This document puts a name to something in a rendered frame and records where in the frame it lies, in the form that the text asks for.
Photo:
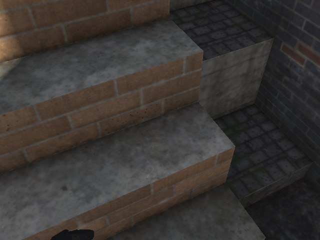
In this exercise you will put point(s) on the robot left hand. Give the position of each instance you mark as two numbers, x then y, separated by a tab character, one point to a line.
82	234

